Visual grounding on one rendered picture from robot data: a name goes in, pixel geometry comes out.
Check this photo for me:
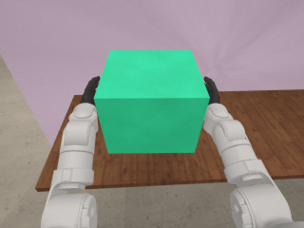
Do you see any robot right forearm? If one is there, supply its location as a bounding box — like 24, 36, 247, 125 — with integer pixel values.
202, 103, 292, 218

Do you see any right robot upper arm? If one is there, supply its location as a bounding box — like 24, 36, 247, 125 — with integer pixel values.
230, 183, 304, 228

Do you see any robot right hand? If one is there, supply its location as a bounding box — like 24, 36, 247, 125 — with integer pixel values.
203, 76, 220, 105

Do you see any robot left hand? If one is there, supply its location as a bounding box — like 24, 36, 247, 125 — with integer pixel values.
80, 76, 101, 107

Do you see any left robot upper arm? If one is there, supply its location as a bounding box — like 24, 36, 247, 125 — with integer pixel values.
42, 193, 98, 228

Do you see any carton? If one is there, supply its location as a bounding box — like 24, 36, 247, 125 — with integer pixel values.
93, 50, 210, 154

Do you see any robot left forearm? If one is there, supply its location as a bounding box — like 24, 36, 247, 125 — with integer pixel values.
41, 103, 99, 228

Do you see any table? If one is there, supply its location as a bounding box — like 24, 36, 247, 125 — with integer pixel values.
35, 89, 304, 192

